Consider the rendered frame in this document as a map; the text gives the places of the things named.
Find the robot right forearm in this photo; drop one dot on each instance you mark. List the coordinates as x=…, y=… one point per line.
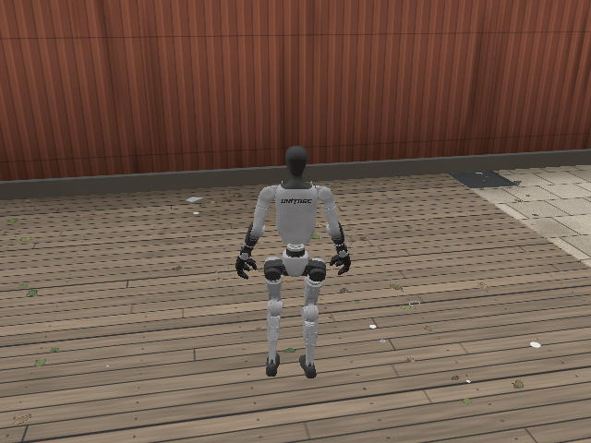
x=340, y=243

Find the robot left upper arm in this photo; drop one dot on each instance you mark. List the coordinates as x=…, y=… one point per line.
x=266, y=194

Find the robot right hand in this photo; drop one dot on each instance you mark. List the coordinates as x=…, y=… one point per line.
x=341, y=260

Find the robot left forearm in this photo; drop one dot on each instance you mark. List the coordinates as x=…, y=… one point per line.
x=248, y=244

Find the robot right upper arm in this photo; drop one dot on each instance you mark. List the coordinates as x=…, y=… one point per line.
x=329, y=208

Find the robot head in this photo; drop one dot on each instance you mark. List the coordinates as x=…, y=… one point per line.
x=296, y=158

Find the robot left hand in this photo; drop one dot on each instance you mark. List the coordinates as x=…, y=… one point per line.
x=240, y=265

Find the robot left thigh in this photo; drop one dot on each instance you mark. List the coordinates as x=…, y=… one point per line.
x=273, y=270

